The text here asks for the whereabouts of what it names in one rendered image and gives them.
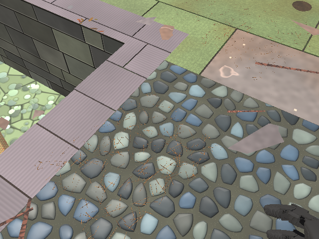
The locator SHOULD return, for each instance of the robot right hand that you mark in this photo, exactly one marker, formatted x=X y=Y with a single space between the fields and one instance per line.
x=295 y=215

